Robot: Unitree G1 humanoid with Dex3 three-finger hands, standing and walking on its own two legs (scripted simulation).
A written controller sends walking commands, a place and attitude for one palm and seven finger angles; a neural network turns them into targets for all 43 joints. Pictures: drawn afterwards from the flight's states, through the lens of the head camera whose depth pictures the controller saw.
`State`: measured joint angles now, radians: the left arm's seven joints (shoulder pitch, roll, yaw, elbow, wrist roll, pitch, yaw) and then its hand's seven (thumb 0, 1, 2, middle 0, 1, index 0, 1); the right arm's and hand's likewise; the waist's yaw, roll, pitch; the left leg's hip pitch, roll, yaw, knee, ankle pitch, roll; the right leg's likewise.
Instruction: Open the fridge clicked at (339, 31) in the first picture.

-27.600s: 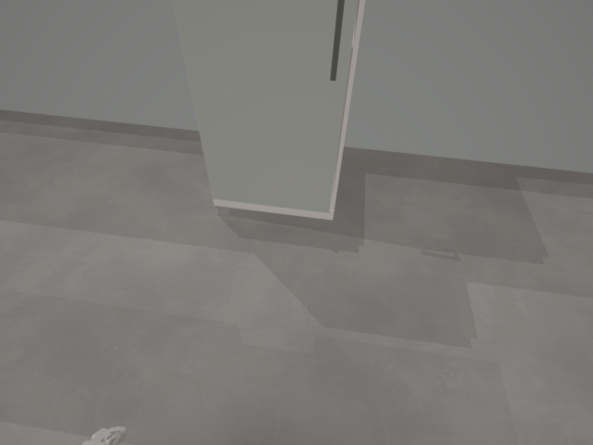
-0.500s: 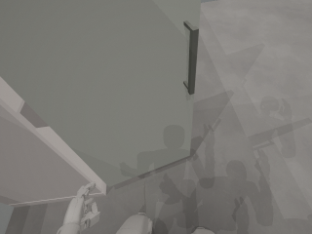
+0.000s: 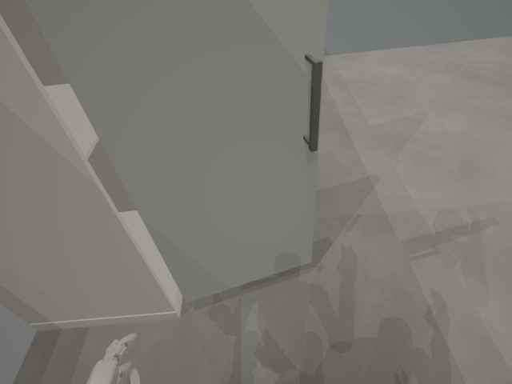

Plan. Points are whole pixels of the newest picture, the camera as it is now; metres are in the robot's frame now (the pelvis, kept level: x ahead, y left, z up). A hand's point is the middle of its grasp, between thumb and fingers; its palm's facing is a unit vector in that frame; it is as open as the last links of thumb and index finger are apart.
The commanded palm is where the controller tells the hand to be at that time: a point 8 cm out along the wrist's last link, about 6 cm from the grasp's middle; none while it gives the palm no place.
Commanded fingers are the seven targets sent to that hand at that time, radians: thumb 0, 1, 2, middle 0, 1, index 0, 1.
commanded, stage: stop stepping back and stand still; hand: right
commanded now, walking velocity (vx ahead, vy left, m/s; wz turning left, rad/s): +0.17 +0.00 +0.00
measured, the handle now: (311, 106) +0.72 -0.10 +0.09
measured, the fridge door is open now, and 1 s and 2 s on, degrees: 75 75 75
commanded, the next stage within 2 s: let the arm hang, fingers relaxed in 1.04 s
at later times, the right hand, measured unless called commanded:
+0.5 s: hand out of the picture +0.14 -0.32 +0.16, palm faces +0.55 +0.78 -0.29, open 7.4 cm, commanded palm +0.08 -0.34 +0.19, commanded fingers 0.00 -0.90 -0.90 0.20 0.30 0.20 0.30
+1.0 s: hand out of the picture +0.20 -0.28 +0.15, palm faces +0.39 +0.80 -0.46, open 7.4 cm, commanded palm +0.12 -0.32 +0.19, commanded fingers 0.00 -0.90 -0.90 0.20 0.30 0.20 0.30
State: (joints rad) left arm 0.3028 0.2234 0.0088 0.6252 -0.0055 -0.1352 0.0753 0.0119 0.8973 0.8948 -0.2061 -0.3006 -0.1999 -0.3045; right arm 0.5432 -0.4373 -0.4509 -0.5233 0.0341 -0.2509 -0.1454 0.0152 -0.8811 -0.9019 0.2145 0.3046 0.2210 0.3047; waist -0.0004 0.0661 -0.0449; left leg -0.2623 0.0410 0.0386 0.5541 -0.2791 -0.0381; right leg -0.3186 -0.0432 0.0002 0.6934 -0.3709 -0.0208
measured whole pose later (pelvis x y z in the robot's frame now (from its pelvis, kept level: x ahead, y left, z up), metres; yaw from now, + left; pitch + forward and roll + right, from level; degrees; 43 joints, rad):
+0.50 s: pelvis -0.05 -0.04 +0.00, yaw -2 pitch -1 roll +1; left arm 0.26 0.21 -0.01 0.64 0.01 -0.15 0.09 0.01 0.90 0.89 -0.21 -0.30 -0.20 -0.30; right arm 0.42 -0.35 -0.40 -0.40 0.03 -0.21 -0.15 0.02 -0.89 -0.90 0.21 0.30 0.21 0.30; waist -0.03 0.05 -0.05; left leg -0.33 0.02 0.05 0.69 -0.44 0.04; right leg -0.30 -0.04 -0.05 0.61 -0.34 -0.04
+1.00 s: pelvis -0.01 -0.02 +0.01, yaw -2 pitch +1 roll +0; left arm 0.18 0.20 0.00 0.61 -0.01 -0.12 0.06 0.01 0.90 0.89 -0.21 -0.30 -0.20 -0.30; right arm 0.52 -0.39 -0.38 -0.46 0.03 -0.20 -0.13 0.02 -0.89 -0.90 0.21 0.30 0.21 0.30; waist 0.02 0.02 0.05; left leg -0.27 0.01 0.05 0.53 -0.26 0.01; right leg -0.24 -0.05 -0.05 0.55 -0.31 0.01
